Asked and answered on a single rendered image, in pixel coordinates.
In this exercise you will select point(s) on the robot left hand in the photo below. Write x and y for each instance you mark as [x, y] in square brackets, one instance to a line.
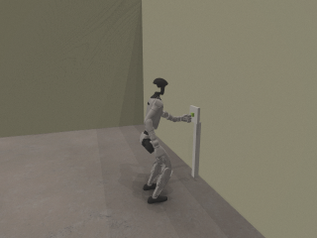
[186, 118]

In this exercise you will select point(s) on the robot right hand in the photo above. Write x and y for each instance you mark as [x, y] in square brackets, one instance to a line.
[158, 152]

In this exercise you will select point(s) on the left robot upper arm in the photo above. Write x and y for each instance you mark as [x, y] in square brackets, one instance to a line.
[164, 114]

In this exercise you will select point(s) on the right robot upper arm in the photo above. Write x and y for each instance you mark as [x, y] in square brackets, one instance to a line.
[157, 105]

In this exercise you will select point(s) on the humanoid robot torso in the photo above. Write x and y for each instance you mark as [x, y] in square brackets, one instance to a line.
[145, 135]

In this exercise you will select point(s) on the panel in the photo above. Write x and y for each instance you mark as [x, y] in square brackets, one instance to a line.
[196, 139]

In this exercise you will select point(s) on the left robot forearm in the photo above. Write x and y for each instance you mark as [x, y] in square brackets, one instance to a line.
[173, 118]

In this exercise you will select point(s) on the right robot shin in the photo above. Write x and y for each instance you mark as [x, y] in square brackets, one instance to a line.
[163, 179]

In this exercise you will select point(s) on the right robot forearm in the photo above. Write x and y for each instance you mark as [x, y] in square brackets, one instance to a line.
[152, 133]

